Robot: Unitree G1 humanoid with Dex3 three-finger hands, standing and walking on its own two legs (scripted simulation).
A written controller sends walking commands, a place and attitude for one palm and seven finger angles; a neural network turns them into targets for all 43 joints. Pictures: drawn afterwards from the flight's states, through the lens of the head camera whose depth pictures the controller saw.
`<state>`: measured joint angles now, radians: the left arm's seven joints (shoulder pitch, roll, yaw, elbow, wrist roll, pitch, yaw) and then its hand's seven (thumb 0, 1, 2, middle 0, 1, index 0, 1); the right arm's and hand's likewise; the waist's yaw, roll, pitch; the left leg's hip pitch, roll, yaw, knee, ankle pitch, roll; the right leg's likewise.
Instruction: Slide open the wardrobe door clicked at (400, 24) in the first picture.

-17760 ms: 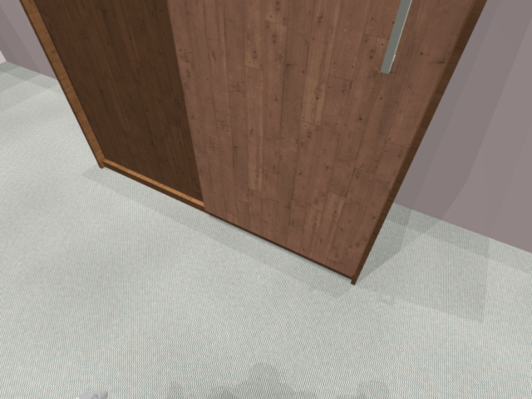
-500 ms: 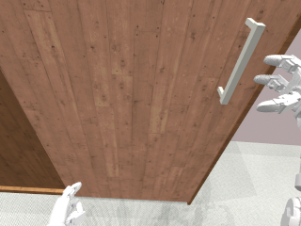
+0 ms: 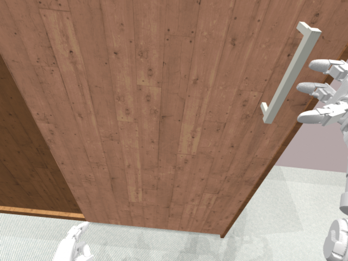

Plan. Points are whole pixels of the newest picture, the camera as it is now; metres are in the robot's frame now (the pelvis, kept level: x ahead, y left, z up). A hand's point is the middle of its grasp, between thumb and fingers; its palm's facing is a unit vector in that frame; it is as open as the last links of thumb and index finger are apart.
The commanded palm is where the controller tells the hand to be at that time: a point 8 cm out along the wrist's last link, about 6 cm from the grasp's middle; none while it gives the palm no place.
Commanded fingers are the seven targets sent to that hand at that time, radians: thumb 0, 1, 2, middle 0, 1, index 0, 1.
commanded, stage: move the hooked fingers beside the handle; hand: right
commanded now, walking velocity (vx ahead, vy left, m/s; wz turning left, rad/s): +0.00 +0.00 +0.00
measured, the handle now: (283, 77) +0.44 -0.18 +0.26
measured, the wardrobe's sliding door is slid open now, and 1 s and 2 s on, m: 0.00 0.00 0.00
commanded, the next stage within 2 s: feel for the door with the fingertips in 0.60 s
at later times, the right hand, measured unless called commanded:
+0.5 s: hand (319, 97) +0.38 -0.24 +0.26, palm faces +0.07 +1.00 -0.04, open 14.0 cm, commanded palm +0.35 -0.28 +0.26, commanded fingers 0.00 0.50 -0.30 0.30 1.20 0.30 1.20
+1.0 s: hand (305, 97) +0.38 -0.21 +0.26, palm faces +0.03 +1.00 -0.03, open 14.0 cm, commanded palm +0.35 -0.25 +0.26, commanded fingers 0.00 0.50 -0.30 0.30 1.20 0.30 1.20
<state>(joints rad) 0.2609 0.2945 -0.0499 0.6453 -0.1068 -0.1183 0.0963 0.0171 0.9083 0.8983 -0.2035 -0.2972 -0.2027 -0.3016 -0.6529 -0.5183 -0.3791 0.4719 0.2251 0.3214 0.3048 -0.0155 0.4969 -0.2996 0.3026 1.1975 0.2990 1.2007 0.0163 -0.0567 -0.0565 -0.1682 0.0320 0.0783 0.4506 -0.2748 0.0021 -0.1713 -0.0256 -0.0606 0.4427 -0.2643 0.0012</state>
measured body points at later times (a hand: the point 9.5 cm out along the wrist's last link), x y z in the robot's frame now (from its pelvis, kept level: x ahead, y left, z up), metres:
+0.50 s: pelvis +0.00 +0.00 +0.00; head -0.03 +0.02 +0.45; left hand +0.17 +0.24 -0.08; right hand +0.37 -0.29 +0.26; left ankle -0.02 +0.11 -0.74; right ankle -0.02 -0.12 -0.74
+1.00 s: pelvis +0.00 -0.01 +0.00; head -0.02 +0.02 +0.45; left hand +0.17 +0.24 -0.09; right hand +0.37 -0.27 +0.26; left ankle -0.02 +0.11 -0.74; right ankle -0.02 -0.12 -0.74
